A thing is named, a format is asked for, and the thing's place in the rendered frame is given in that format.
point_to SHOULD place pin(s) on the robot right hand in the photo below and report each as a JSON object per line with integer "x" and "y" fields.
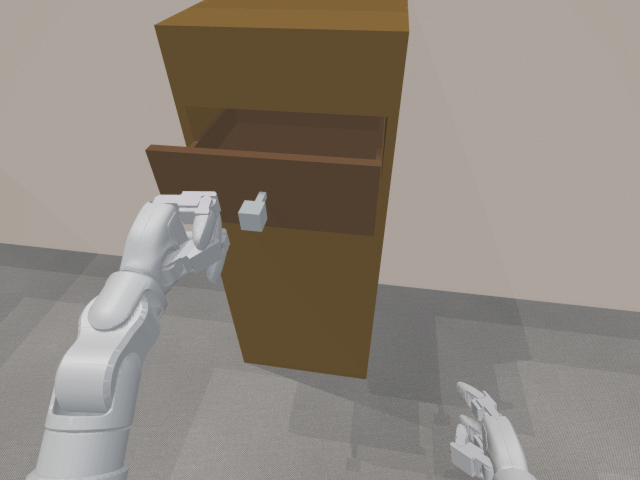
{"x": 496, "y": 445}

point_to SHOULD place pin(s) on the handle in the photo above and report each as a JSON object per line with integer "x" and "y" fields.
{"x": 253, "y": 214}

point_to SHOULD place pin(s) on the cabinet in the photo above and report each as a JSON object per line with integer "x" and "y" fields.
{"x": 299, "y": 299}

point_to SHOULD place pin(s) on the robot left hand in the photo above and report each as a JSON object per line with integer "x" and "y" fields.
{"x": 158, "y": 246}

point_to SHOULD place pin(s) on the left robot forearm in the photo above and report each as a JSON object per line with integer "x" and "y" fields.
{"x": 97, "y": 381}

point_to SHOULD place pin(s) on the drawer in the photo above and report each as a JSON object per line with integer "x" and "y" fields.
{"x": 320, "y": 171}

